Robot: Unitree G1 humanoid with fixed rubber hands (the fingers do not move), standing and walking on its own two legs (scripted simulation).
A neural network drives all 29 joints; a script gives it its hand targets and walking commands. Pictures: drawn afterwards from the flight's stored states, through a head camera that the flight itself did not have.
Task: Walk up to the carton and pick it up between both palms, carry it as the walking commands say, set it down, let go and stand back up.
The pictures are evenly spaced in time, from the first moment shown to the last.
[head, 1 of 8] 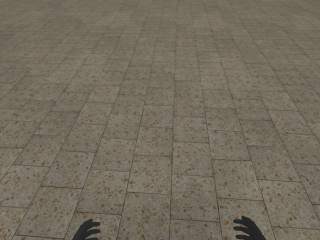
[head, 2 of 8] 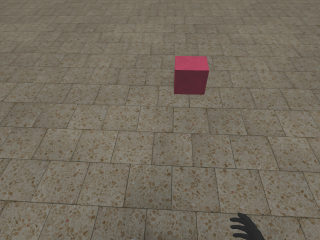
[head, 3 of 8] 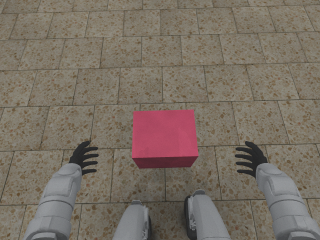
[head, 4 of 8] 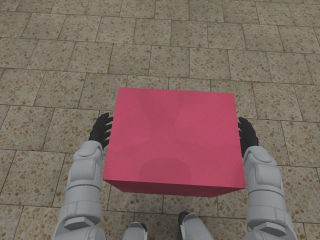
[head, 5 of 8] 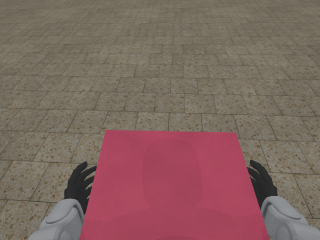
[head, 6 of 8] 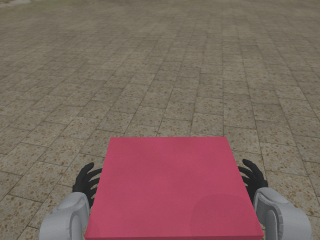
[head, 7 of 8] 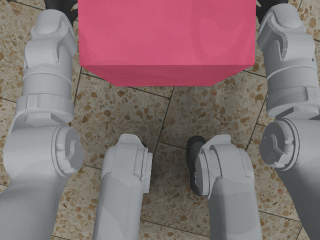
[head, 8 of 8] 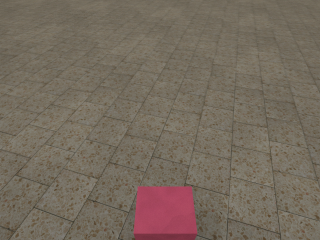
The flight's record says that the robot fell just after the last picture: no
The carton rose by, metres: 0.67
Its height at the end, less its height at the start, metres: +0.00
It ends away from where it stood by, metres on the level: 2.35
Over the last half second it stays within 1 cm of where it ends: yes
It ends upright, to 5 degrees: yes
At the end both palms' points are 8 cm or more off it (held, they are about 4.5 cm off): yes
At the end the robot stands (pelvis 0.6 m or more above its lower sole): yes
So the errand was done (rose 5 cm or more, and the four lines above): yes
